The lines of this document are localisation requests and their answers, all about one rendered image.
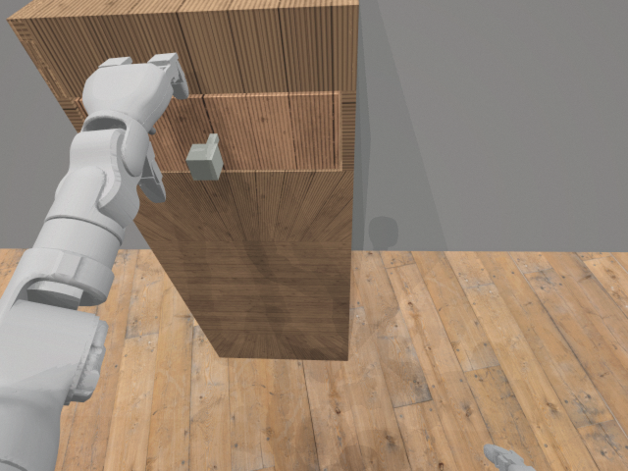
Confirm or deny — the left robot forearm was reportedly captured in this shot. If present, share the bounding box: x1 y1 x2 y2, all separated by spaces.
0 110 149 327

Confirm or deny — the handle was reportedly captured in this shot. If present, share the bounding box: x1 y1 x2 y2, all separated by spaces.
185 133 224 181

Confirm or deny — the drawer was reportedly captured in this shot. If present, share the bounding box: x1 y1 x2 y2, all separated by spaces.
74 91 340 171

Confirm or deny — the robot right hand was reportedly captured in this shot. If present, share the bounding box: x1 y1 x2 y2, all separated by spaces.
484 444 536 471

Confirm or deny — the robot left hand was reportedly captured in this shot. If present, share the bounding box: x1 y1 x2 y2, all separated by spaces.
82 53 189 203

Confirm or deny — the left robot upper arm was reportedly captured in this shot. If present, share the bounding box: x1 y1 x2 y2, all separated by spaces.
0 299 109 471

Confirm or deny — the cabinet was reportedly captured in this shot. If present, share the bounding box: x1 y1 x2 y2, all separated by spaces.
6 0 359 361

